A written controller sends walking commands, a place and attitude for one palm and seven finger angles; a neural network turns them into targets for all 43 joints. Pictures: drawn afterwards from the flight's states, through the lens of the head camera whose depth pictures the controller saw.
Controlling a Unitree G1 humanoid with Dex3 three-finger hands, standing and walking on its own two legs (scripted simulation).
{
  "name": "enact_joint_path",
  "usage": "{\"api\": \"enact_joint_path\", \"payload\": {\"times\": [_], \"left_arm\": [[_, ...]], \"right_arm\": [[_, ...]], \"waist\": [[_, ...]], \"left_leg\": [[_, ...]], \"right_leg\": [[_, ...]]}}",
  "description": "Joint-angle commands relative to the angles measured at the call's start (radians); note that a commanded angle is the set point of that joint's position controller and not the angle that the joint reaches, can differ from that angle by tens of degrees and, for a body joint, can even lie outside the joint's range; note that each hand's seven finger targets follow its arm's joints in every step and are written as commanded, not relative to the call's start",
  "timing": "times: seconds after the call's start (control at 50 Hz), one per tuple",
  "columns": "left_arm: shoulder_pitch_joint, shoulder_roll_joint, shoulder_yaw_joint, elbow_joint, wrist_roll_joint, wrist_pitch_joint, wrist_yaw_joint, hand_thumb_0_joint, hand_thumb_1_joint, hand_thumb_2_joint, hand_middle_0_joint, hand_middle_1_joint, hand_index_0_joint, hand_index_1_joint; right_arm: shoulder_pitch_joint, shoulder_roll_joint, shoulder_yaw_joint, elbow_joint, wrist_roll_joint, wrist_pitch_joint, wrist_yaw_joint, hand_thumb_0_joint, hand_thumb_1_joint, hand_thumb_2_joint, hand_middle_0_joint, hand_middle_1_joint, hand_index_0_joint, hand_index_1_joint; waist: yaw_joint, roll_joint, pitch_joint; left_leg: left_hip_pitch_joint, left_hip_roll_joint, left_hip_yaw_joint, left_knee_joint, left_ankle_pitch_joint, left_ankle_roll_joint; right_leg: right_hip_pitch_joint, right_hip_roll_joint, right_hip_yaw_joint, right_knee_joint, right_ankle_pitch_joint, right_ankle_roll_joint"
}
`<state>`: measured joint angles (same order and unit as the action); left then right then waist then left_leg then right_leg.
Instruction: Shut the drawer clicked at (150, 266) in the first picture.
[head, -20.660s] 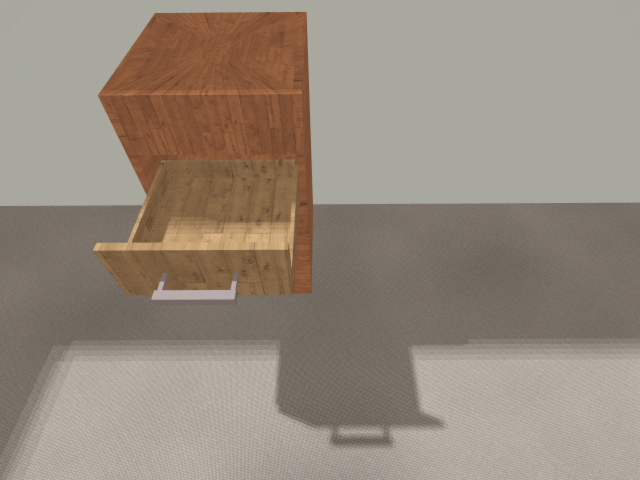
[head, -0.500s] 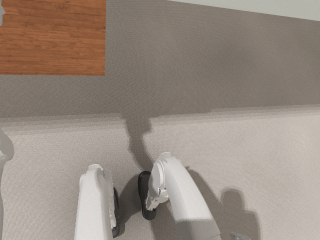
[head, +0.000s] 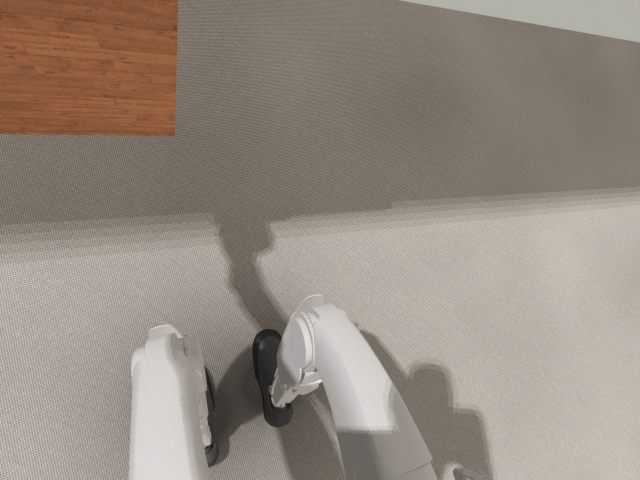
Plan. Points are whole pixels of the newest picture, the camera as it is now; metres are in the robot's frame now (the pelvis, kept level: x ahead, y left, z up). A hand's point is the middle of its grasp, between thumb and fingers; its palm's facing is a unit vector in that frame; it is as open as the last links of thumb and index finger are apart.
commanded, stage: pull the fist back off the drawer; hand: left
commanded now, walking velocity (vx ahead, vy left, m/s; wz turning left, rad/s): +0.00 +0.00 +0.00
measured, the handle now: out of the picture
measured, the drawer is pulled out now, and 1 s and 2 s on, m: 0.00 0.00 0.00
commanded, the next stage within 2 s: draw the hand back to the body in 0.56 s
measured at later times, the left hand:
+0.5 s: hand out of the picture +0.59 +0.27 +0.03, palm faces +0.06 -1.00 -0.04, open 2.9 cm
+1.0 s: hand out of the picture +0.47 +0.28 +0.15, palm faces +0.12 -0.99 -0.04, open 3.2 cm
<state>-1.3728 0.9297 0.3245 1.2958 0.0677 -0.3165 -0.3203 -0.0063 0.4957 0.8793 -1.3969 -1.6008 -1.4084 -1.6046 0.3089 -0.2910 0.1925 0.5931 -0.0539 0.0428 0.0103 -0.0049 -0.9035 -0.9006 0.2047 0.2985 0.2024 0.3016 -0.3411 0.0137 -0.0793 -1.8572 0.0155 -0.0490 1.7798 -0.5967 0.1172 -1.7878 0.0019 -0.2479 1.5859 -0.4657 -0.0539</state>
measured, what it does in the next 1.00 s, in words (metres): rises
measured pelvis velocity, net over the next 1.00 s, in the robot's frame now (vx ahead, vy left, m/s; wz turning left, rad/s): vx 0.07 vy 0.00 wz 0.09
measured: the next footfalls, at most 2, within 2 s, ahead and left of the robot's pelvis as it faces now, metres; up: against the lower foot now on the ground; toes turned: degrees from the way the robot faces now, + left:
none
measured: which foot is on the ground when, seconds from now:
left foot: down 0.00-1.00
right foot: down 0.00-1.00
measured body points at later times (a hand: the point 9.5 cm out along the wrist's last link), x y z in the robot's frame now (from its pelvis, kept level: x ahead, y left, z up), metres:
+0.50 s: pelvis +0.02 +0.01 +0.02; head +0.26 +0.10 +0.39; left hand +0.58 +0.33 +0.04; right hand +0.04 -0.25 -0.06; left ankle +0.07 +0.06 -0.49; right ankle +0.12 -0.10 -0.49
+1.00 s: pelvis +0.07 +0.00 +0.12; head +0.24 +0.05 +0.54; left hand +0.46 +0.33 +0.15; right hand +0.20 -0.23 +0.01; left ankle +0.07 +0.06 -0.49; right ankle +0.12 -0.10 -0.49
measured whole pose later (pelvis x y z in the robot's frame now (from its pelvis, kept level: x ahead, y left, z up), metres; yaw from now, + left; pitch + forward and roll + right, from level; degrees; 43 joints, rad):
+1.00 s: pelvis +0.07 +0.00 +0.12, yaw +5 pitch +30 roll -6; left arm -0.40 0.46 0.37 0.45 -0.24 -0.20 -0.28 0.01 0.88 0.90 -1.40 -1.60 -1.40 -1.60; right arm 0.25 -0.26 0.08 0.53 0.06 0.04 0.04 0.00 -0.91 -0.90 0.20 0.30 0.20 0.30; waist -0.09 0.04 -0.16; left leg -1.27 0.00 0.00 1.32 -0.58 0.09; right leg -1.25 0.04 -0.15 1.19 -0.47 -0.05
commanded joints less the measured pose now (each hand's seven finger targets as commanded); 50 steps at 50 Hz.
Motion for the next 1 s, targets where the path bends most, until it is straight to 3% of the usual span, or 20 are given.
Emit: {"api": "enact_joint_path", "payload": {"times": [0.0,0.08,0.16,0.22,0.28,0.42,0.5,0.56,0.64,0.68,0.7,0.74,0.76,0.78,0.82,0.84,0.86,0.9,0.92,0.98], "left_arm": [[-0.572,0.093,0.007,-0.28,-0.028,-0.059,0.046,0.0,0.9,0.9,-1.4,-1.6,-1.4,-1.6],[-0.557,0.091,0.026,-0.283,-0.034,-0.054,0.045,0.0,0.9,0.9,-1.4,-1.6,-1.4,-1.6],[-0.491,0.072,0.041,-0.317,-0.045,-0.052,0.035,0.0,0.9,0.9,-1.4,-1.6,-1.4,-1.6],[-0.418,0.038,0.046,-0.344,-0.059,-0.051,0.027,0.0,0.9,0.9,-1.4,-1.6,-1.4,-1.6],[-0.34,0.046,0.075,-0.357,-0.072,-0.044,0.028,0.0,0.9,0.9,-1.4,-1.6,-1.4,-1.6],[-0.166,0.027,0.117,-0.418,-0.087,-0.065,0.041,0.0,0.9,0.9,-1.4,-1.6,-1.4,-1.6],[-0.142,0.027,0.135,-0.424,-0.098,-0.09,0.047,0.0,0.9,0.9,-1.4,-1.6,-1.4,-1.6],[-0.103,0.056,0.169,-0.414,-0.103,-0.112,0.047,0.0,0.9,0.9,-1.4,-1.6,-1.4,-1.6],[-0.075,0.027,0.16,-0.422,-0.115,-0.134,0.032,0.0,0.9,0.9,-1.4,-1.6,-1.4,-1.6],[0.04,0.099,0.226,-0.618,-0.14,-0.137,0.017,0.0,0.9,0.9,-1.4,-1.6,-1.4,-1.6],[0.127,0.092,0.233,-0.723,-0.159,-0.127,0.007,0.0,0.9,0.9,-1.4,-1.6,-1.4,-1.6],[0.321,0.045,0.213,-0.933,-0.2,-0.084,-0.011,0.0,0.9,0.9,-1.4,-1.6,-1.4,-1.6],[0.401,-0.006,0.179,-1.023,-0.224,-0.052,-0.018,0.0,0.9,0.9,-1.4,-1.6,-1.4,-1.6],[0.483,-0.046,0.168,-1.081,-0.25,-0.017,-0.021,0.0,0.9,0.9,-1.4,-1.6,-1.4,-1.6],[0.579,-0.118,0.146,-1.114,-0.298,0.047,-0.014,0.0,0.9,0.9,-1.4,-1.6,-1.4,-1.6],[0.615,-0.104,0.181,-1.116,-0.316,0.07,0.001,0.0,0.9,0.9,-1.4,-1.6,-1.4,-1.6],[0.623,-0.16,0.151,-1.109,-0.329,0.083,0.012,0.0,0.9,0.9,-1.4,-1.6,-1.4,-1.6],[0.651,-0.194,0.155,-1.091,-0.351,0.079,0.045,0.0,0.9,0.9,-1.4,-1.6,-1.4,-1.6],[0.67,-0.219,0.132,-1.098,-0.349,0.062,0.059,0.0,0.9,0.9,-1.4,-1.6,-1.4,-1.6],[0.761,-0.343,0.017,-1.038,-0.336,0.017,0.057,0.0,0.9,0.9,-1.4,-1.6,-1.4,-1.6]], "right_arm": [[0.239,-0.279,-0.093,0.001,-0.004,0.004,-0.019,0.0,-0.9,-0.9,0.2,0.3,0.2,0.3],[0.251,-0.282,-0.099,-0.001,-0.008,0.01,-0.013,0.0,-0.9,-0.9,0.2,0.3,0.2,0.3],[0.255,-0.279,-0.109,-0.008,-0.01,0.02,-0.003,0.0,-0.9,-0.9,0.2,0.3,0.2,0.3],[0.257,-0.276,-0.119,-0.013,-0.008,0.029,0.003,0.0,-0.9,-0.9,0.2,0.3,0.2,0.3],[0.253,-0.274,-0.124,-0.019,-0.002,0.038,0.007,0.0,-0.9,-0.9,0.2,0.3,0.2,0.3],[0.235,-0.251,-0.136,-0.041,0.005,0.052,0.019,0.0,-0.9,-0.9,0.2,0.3,0.2,0.3],[0.225,-0.241,-0.143,-0.039,0.007,0.058,0.019,0.0,-0.9,-0.9,0.2,0.3,0.2,0.3],[0.219,-0.234,-0.141,-0.043,0.008,0.062,0.019,0.0,-0.9,-0.9,0.2,0.3,0.2,0.3],[0.211,-0.225,-0.147,-0.045,0.009,0.07,0.019,0.0,-0.9,-0.9,0.2,0.3,0.2,0.3],[0.204,-0.226,-0.16,-0.093,0.022,0.08,0.026,0.0,-0.9,-0.9,0.2,0.3,0.2,0.3],[0.195,-0.223,-0.17,-0.118,0.034,0.082,0.03,0.0,-0.9,-0.9,0.2,0.3,0.2,0.3],[0.184,-0.212,-0.187,-0.156,0.059,0.08,0.042,0.0,-0.9,-0.9,0.2,0.3,0.2,0.3],[0.167,-0.203,-0.193,-0.17,0.073,0.076,0.046,0.0,-0.9,-0.9,0.2,0.3,0.2,0.3],[0.154,-0.199,-0.2,-0.179,0.086,0.071,0.047,0.0,-0.9,-0.9,0.2,0.3,0.2,0.3],[0.12,-0.183,-0.199,-0.179,0.106,0.049,0.035,0.0,-0.9,-0.9,0.2,0.3,0.2,0.3],[0.113,-0.184,-0.202,-0.175,0.113,0.036,0.027,0.0,-0.9,-0.9,0.2,0.3,0.2,0.3],[0.095,-0.173,-0.201,-0.168,0.116,0.019,0.021,0.0,-0.9,-0.9,0.2,0.3,0.2,0.3],[0.079,-0.161,-0.199,-0.143,0.115,-0.015,0.007,0.0,-0.9,-0.9,0.2,0.3,0.2,0.3],[0.07,-0.155,-0.197,-0.133,0.114,-0.031,0.0,0.0,-0.9,-0.9,0.2,0.3,0.2,0.3],[0.064,-0.149,-0.205,-0.118,0.11,-0.063,-0.007,0.0,-0.9,-0.9,0.2,0.3,0.2,0.3]], "waist": [[-0.092,0.519,-0.601],[-0.086,0.494,-0.605],[-0.051,0.529,-0.626],[-0.033,0.512,-0.646],[-0.004,0.465,-0.633],[0.047,0.408,-0.672],[0.049,0.343,-0.661],[0.063,0.343,-0.68],[0.066,0.334,-0.7],[0.15,0.391,-0.873],[0.185,0.419,-0.97],[0.236,0.461,-1.076],[0.241,0.449,-1.063],[0.24,0.378,-1.033],[0.214,0.23,-0.916],[0.216,0.185,-0.859],[0.2,0.146,-0.805],[0.197,0.107,-0.705],[0.2,0.135,-0.665],[0.196,0.125,-0.528]], "left_leg": [[0.742,0.054,-0.283,-0.308,0.035,-0.104],[0.75,0.055,-0.295,-0.307,0.051,-0.111],[0.816,0.061,-0.32,-0.326,0.106,-0.133],[0.865,0.07,-0.335,-0.338,0.144,-0.14],[0.825,0.066,-0.311,-0.348,0.126,-0.132],[0.812,0.06,-0.261,-0.338,0.247,-0.122],[0.758,0.05,-0.218,-0.314,0.287,-0.108],[0.742,0.044,-0.189,-0.293,0.368,-0.106],[0.747,0.04,-0.165,-0.27,0.443,-0.101],[0.872,0.038,-0.152,-0.312,0.562,-0.115],[0.971,0.04,-0.156,-0.342,0.652,-0.125],[1.159,0.054,-0.176,-0.413,0.822,-0.154],[1.206,0.06,-0.182,-0.447,0.858,-0.161],[1.193,0.058,-0.17,-0.47,0.828,-0.149],[1.088,0.046,-0.133,-0.509,0.706,-0.11],[1.035,0.04,-0.116,-0.532,0.642,-0.096],[0.983,0.031,-0.097,-0.543,0.557,-0.081],[0.928,0.023,-0.068,-0.571,0.466,-0.073],[0.955,0.02,-0.064,-0.594,0.455,-0.079],[1.017,0.011,-0.052,-0.67,0.402,-0.09]], "right_leg": [[0.087,0.036,0.13,-0.106,0.016,0.015],[0.083,0.034,0.126,-0.099,0.024,0.015],[0.069,0.03,0.117,-0.09,0.042,0.012],[0.067,0.028,0.116,-0.091,0.051,0.013],[0.117,0.032,0.122,-0.1,0.044,0.013],[0.209,0.035,0.14,-0.115,0.072,0.012],[0.273,0.041,0.153,-0.131,0.09,0.015],[0.314,0.044,0.16,-0.132,0.116,0.014],[0.345,0.044,0.166,-0.138,0.149,0.018],[0.483,0.046,0.18,-0.166,0.206,0.015],[0.542,0.046,0.188,-0.191,0.249,0.014],[0.609,0.047,0.184,-0.243,0.308,0.014],[0.633,0.047,0.177,-0.277,0.323,0.016],[0.68,0.05,0.179,-0.314,0.335,0.02],[0.786,0.05,0.186,-0.378,0.351,0.028],[0.832,0.049,0.19,-0.403,0.348,0.035],[0.86,0.048,0.198,-0.426,0.331,0.041],[0.9,0.044,0.21,-0.465,0.297,0.046],[0.893,0.043,0.207,-0.484,0.28,0.044],[0.879,0.045,0.193,-0.545,0.214,0.041]]}}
